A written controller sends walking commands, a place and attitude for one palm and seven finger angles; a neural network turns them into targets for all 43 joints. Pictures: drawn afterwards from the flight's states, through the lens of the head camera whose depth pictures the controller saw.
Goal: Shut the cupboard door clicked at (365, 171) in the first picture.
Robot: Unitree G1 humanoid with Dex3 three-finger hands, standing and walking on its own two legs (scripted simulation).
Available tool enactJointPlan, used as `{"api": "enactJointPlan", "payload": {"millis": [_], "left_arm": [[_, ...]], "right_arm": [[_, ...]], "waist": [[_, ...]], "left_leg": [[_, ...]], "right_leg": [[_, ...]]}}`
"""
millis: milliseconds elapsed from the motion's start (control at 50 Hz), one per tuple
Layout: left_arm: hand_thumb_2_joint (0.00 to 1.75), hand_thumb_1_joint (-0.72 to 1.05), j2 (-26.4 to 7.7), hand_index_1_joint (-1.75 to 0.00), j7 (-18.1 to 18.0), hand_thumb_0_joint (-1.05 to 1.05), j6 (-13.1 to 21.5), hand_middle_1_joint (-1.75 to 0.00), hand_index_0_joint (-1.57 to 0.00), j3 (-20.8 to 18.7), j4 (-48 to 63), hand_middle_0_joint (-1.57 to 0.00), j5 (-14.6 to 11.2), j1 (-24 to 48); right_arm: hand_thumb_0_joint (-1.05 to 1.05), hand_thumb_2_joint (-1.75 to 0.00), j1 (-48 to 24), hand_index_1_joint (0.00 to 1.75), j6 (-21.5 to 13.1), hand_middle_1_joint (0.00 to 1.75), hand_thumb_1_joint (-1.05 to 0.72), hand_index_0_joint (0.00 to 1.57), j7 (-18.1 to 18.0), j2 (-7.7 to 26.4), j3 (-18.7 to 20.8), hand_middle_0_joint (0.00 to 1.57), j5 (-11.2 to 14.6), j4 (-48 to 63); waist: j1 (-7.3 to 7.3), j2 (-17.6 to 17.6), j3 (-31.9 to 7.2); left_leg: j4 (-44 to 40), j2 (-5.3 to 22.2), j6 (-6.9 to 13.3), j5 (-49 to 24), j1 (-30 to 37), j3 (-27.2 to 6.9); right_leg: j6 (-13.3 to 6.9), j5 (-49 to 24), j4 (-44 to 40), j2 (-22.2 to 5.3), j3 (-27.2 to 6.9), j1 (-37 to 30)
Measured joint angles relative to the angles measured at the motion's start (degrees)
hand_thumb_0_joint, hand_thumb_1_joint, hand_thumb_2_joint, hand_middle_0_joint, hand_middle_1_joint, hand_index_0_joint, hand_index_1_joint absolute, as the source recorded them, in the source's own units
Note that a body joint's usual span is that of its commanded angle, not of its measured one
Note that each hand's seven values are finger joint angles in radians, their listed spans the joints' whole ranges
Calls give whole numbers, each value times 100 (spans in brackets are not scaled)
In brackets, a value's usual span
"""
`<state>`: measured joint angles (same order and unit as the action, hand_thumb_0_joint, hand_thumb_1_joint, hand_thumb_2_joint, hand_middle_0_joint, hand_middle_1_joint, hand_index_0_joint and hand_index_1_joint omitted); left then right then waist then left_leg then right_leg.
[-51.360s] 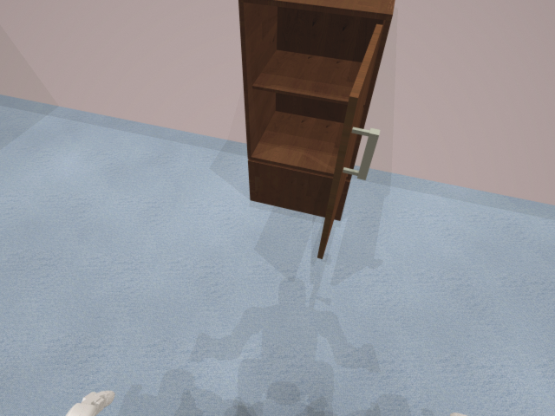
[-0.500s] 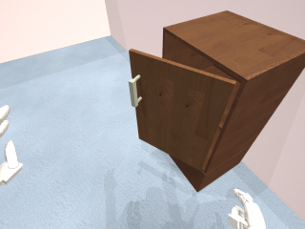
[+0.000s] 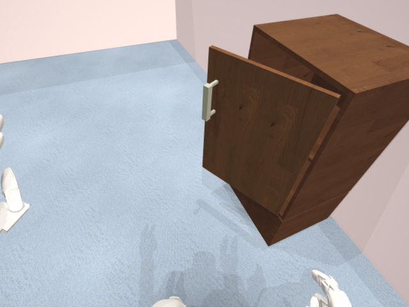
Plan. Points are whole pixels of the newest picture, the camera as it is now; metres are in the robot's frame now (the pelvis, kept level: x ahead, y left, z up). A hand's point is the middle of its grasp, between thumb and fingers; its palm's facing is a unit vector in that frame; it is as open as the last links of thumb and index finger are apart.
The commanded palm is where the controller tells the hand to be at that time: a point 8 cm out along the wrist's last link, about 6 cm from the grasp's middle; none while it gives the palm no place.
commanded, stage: step back with the hand held close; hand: left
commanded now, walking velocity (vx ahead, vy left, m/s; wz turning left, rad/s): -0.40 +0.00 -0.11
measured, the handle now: (210, 100) +0.78 +0.02 -0.03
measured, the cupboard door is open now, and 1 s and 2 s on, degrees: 27 27 27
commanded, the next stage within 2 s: stop stepping back and stand still in 0.26 s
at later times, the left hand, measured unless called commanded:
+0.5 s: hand out of the picture +0.05 +0.30 +0.21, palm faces +0.47 -0.83 -0.30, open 7.5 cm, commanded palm +0.00 +0.33 +0.20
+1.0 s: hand out of the picture -0.09 +0.36 +0.21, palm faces +0.42 -0.82 -0.39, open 7.5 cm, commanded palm -0.17 +0.39 +0.20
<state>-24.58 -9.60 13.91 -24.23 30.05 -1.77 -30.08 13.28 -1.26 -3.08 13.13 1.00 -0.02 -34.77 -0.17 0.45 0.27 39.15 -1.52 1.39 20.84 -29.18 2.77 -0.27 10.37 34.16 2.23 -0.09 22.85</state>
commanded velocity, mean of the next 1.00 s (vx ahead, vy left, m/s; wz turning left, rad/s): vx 0.11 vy -0.05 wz -0.06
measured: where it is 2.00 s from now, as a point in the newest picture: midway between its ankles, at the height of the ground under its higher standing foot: outside the picture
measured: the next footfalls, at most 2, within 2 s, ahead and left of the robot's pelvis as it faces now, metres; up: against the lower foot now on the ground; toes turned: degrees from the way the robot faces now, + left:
right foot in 0.36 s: -0.22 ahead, -0.12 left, +0.00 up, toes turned +0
left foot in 0.48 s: +0.01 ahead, +0.10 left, +0.00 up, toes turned +1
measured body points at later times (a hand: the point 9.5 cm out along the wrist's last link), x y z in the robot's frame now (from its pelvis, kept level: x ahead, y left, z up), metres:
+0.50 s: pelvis -0.15 +0.04 -0.01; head -0.17 +0.09 +0.44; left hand +0.01 +0.34 +0.22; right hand +0.03 -0.18 -0.06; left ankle -0.03 +0.10 -0.72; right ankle -0.26 -0.12 -0.71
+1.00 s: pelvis -0.35 +0.11 +0.00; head -0.37 +0.14 +0.45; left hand -0.12 +0.40 +0.23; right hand -0.26 -0.16 -0.08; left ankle -0.33 +0.24 -0.72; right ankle -0.29 +0.01 -0.66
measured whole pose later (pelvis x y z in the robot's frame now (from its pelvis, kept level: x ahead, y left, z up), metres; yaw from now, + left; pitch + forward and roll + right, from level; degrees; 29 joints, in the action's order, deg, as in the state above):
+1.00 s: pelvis -0.35 +0.11 +0.00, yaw -7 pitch -1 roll +0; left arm -25.9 -9.4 11.5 -28.5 23.1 -0.8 -21.7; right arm 16.9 -5.6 -4.1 12.3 1.3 -0.1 -37.5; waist -3.0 -2.6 -2.7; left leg 37.5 3.3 0.3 20.0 -16.6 3.6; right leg 0.0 21.7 61.2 0.3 2.5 34.8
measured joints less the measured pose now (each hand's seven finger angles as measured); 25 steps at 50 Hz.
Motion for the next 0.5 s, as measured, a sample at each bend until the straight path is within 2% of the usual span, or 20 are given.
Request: {"api": "enactJointPlan", "payload": {"millis": [40,80,120,160,200,240,300,340,360,380,400,420,460,480,500], "left_arm": [[90,88,-39,-30,-34,1,21,-30,-21,34,0,-22,-2,97],[90,88,-90,-30,-51,1,56,-30,-21,-21,-23,-22,15,172],[90,88,-174,-30,-21,1,30,-30,-21,-117,-53,-22,37,293],[90,88,-339,-30,31,1,-15,-30,-21,-229,26,-22,-8,433],[90,88,-500,-30,33,1,25,-30,-21,-362,190,-22,-88,457],[90,88,-561,-30,18,1,60,-30,-21,-480,342,-22,-194,348],[90,88,-493,-30,41,1,93,-30,-21,-573,402,-22,-329,215],[90,88,-443,-30,54,1,115,-30,-21,-609,399,-21,-379,232],[90,88,-418,-30,43,1,149,-30,-21,-628,417,-21,-360,249],[90,88,-270,-30,43,1,194,-30,-21,-490,390,-21,-290,327],[90,88,-150,-30,42,1,217,-30,-21,-322,368,-21,-204,383],[90,88,-85,-30,47,1,226,-30,-21,-171,356,-21,-144,407],[90,88,-47,-30,76,1,119,-30,-21,-28,413,-22,-88,422],[90,88,-30,-30,89,1,41,-30,-21,-26,445,-22,-82,458],[90,88,-15,-30,95,1,-25,-30,-21,-25,384,-22,-81,612]], "right_arm": [[1,-90,-24,30,7,30,-91,20,-19,-11,-17,20,13,-24],[1,-90,-74,30,-28,30,-91,20,-68,-22,-45,20,13,2],[1,-90,-124,30,-118,30,-91,20,-104,-56,-22,20,-25,44],[1,-90,-143,30,-231,30,-91,20,-74,-145,32,20,-51,-3],[1,-90,-158,30,-325,30,-91,20,5,-235,51,20,-31,-95],[1,-90,-204,30,-388,30,-91,20,71,-302,44,20,6,-155],[1,-90,-388,30,-491,30,-91,20,97,-349,-6,20,-2,-148],[1,-90,-609,30,-546,30,-91,20,120,-377,-55,20,-42,-84],[1,-90,-752,30,-571,30,-91,20,144,-381,-84,20,-57,-60],[1,-90,-863,30,-585,30,-91,20,151,-341,-88,20,-64,-134],[1,-90,-873,30,-569,30,-91,20,146,-333,-101,20,-78,-245],[1,-90,-785,30,-541,30,-91,20,148,-356,-129,20,-61,-338],[1,-90,-487,30,-490,30,-91,20,122,-430,-225,20,11,-389],[1,-90,-347,30,-491,30,-91,21,85,-418,-266,20,30,-340],[1,-90,-293,30,-506,30,-91,21,32,-406,-263,20,41,-299]], "waist": [[-36,-47,28],[-79,-22,88],[-154,125,181],[-200,220,216],[-162,201,125],[-78,142,-50],[79,85,-257],[227,-61,-272],[345,-180,-223],[427,-108,-94],[478,-95,-10],[518,-168,-32],[561,-417,-242],[516,-430,-361],[379,-420,-368]], "left_leg": [[-86,0,67,-150,-41,28],[-217,83,248,-514,-101,62],[-381,266,428,-1076,-185,58],[-594,456,492,-1657,-260,88],[-769,608,490,-1988,-366,227],[-928,700,452,-2173,-510,423],[-1235,764,353,-2350,-756,724],[-1301,741,80,-2128,-1000,960],[-1117,735,-172,-1726,-1181,1071],[-728,761,-361,-1246,-1262,945],[-233,716,-450,-846,-1199,782],[169,610,-468,-605,-1044,636],[264,401,-385,-791,-432,448],[17,369,-264,-1136,-62,336],[-99,302,3,-1301,9,299]], "right_leg": [[39,-33,-27,-33,29,49],[70,429,190,43,21,204],[95,975,1249,270,-22,430],[88,1372,2235,436,11,398],[67,1654,2565,444,87,98],[22,1917,2406,354,198,-332],[-70,2282,1466,246,344,-1054],[-251,2456,432,153,239,-1463],[-386,2338,9,68,8,-1504],[-295,2162,104,92,-65,-1429],[-136,2042,183,78,-116,-1456],[6,1952,179,9,-179,-1508],[179,1847,186,-160,-345,-1531],[216,1810,323,-174,-337,-1458],[220,1736,565,-207,-269,-1344]]}}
